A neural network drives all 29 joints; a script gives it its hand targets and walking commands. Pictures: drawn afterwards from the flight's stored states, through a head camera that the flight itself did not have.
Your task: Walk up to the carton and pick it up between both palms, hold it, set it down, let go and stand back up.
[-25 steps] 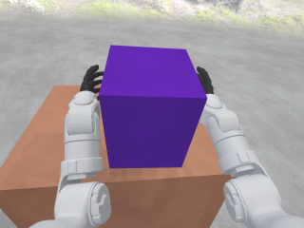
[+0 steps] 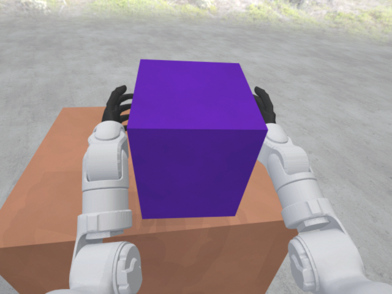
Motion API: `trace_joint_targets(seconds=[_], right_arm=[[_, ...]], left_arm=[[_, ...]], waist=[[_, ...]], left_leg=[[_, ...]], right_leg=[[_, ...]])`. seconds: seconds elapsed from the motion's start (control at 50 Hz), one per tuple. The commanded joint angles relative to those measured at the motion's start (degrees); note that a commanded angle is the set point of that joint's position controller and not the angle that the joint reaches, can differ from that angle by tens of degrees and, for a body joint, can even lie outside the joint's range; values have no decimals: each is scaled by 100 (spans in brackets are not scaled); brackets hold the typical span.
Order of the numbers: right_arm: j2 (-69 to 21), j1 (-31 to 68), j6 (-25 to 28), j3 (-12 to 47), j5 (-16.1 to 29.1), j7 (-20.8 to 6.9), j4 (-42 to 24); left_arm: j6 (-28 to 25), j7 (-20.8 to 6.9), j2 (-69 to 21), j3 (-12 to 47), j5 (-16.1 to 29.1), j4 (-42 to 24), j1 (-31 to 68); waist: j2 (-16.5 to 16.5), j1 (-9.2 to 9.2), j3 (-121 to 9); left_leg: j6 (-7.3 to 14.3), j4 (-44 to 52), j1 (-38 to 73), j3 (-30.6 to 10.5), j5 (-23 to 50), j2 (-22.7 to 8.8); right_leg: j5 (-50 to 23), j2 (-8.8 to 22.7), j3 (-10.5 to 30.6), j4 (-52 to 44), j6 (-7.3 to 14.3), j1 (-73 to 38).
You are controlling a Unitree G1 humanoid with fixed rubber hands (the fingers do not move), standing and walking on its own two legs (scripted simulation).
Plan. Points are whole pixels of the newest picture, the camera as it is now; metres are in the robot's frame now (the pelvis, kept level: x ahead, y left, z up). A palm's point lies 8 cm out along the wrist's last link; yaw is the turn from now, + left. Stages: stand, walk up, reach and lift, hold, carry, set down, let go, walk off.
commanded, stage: hold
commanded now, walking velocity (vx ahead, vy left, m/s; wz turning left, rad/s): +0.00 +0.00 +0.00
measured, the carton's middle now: (190, 141) +0.36 -0.01 +0.18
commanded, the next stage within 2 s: set down in 0.38 s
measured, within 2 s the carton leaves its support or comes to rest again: neither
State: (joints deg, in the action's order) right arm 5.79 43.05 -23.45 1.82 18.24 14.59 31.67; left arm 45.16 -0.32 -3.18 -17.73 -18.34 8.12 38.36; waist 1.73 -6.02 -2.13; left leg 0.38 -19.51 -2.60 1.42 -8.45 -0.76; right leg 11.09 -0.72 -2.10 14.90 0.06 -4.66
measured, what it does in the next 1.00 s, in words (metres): stands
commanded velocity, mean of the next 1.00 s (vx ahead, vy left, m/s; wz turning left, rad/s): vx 0.00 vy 0.00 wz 0.00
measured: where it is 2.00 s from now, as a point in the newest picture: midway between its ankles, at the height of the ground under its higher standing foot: outside the picture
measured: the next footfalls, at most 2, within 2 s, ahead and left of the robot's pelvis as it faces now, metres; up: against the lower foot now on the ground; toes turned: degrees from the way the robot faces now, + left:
none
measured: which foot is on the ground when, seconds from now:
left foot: down 0.00-1.00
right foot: down 0.00-1.00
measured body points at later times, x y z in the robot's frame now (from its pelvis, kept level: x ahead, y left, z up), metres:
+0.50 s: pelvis +0.00 -0.01 +0.00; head -0.08 +0.03 +0.44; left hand +0.37 +0.16 +0.23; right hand +0.38 -0.14 +0.25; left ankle +0.04 +0.11 -0.75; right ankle -0.02 -0.11 -0.75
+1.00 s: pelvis +0.00 -0.01 +0.00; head -0.06 +0.03 +0.44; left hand +0.38 +0.17 +0.20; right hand +0.38 -0.13 +0.19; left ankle +0.04 +0.11 -0.75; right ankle -0.02 -0.11 -0.75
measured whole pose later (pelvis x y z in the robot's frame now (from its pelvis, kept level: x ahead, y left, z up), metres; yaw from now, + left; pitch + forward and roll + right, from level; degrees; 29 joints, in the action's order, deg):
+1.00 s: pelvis +0.00 -0.01 +0.00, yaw +1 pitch -11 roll +0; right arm -2.3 39.1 -4.5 -9.1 1.1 10.6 39.4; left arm 29.6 -6.0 -3.7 -21.2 -23.7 17.1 40.6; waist 6.4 -1.2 3.8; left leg 0.0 -16.6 1.7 0.3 -7.0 -0.3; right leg 11.8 -0.4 -3.3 15.1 0.7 -8.0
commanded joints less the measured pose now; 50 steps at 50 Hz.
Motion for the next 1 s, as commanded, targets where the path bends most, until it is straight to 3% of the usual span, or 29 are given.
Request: trace_joint_targets(seconds=[0.0, 0.08, 0.14, 0.22, 0.36, 0.38, 0.46, 0.52, 0.6, 0.72, 0.86, 0.94, 0.98], right_arm=[[-3746, 4919, 225, 1922, 437, -511, -1742], [-3811, 5069, 239, 1925, 427, -508, -1671], [-3802, 5131, 221, 1850, 374, -471, -1617], [-3761, 5015, 169, 1700, 357, -435, -1400], [-3629, 4555, 64, 1396, 307, -462, -1007], [-3879, 4532, 68, 1385, 196, -479, -1132], [-3851, 4446, 204, 1279, 21, -571, -1172], [-3796, 4490, 437, 1298, -84, -662, -1192], [-3792, 4537, 838, 1359, -385, -739, -1380], [-3558, 4595, 1728, 1095, -964, -914, -1284], [-3062, 4289, 2460, 545, -1566, -1004, -881], [-2884, 4051, 2682, 181, -1848, -1059, -566], [-2811, 4050, 2827, 135, -1895, -1089, -538]], left_arm=[[-305, -720, -2953, 2464, 797, -245, 4047], [-252, -736, -2953, 2337, 764, 5, 3997], [-219, -789, -2941, 2303, 702, 99, 3964], [-216, -841, -3015, 2417, 776, 56, 4089], [-288, -869, -3061, 2723, 919, -348, 4358], [-358, -925, -3145, 2683, 872, -463, 4586], [-548, -1072, -2993, 2483, 759, -222, 4486], [-678, -1097, -2870, 2323, 688, -159, 4352], [-892, -1231, -2726, 1937, 453, 179, 3890], [-1331, -1372, -2540, 1560, 172, 649, 3592], [-1528, -1384, -2505, 1580, 18, 949, 3128], [-1655, -1305, -2611, 1777, 41, 999, 3163], [-1780, -1221, -2639, 2036, 185, 848, 3272]], waist=[[32, 277, -1679], [192, 346, -1642], [127, 366, -1570], [-43, 184, -1556], [-616, -181, -1500], [-755, -106, -1396], [-674, -118, -1356], [-570, -30, -1399], [-82, 247, -1306], [333, 494, -1213], [263, 421, -990], [-26, 246, -865], [-242, 179, -1144]], left_leg=[[-88, 77, 1160, 37, 1204, 231], [-46, 107, 1212, 100, 1184, 218], [-62, 146, 1165, 145, 1045, 244], [-123, 155, 1122, 112, 1014, 248], [-298, 106, 1054, 0, 1141, 240], [-223, 41, 1134, 39, 1053, 357], [-170, 74, 1078, 36, 952, 357], [-144, 80, 1109, 44, 1021, 329], [-27, 90, 1118, 113, 1170, 323], [74, 223, 1247, 282, 1058, 224], [53, 368, 1391, 425, 890, 134], [28, 529, 1299, 391, 438, 113], [-28, 464, 1401, 360, 551, 107]], right_leg=[[-1097, -322, -91, -240, -403, 653], [-1062, -340, -99, -265, -387, 695], [-1001, -322, -85, -275, -409, 696], [-1000, -302, -44, -300, -380, 637], [-1048, -290, -28, -271, -317, 536], [-1027, -228, -168, -211, -231, 491], [-1040, -211, -213, -184, -261, 413], [-1150, -234, -269, -146, -277, 307], [-1460, -200, -318, -97, -380, 226], [-1079, -192, -458, -164, -439, 338], [-525, -168, -608, -338, -364, 347], [97, -73, -617, -460, -259, 475], [69, -71, -640, -410, -202, 481]])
